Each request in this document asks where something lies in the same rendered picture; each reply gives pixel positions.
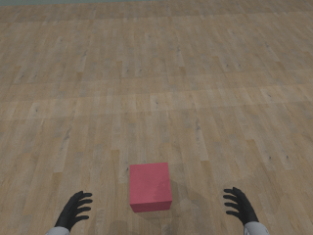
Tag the right robot hand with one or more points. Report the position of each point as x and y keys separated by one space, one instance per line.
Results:
x=245 y=211

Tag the right robot forearm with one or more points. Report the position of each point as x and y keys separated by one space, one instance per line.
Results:
x=255 y=228

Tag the carton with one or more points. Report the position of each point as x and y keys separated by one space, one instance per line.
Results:
x=149 y=187

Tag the left robot hand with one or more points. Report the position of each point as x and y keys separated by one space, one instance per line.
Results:
x=68 y=216

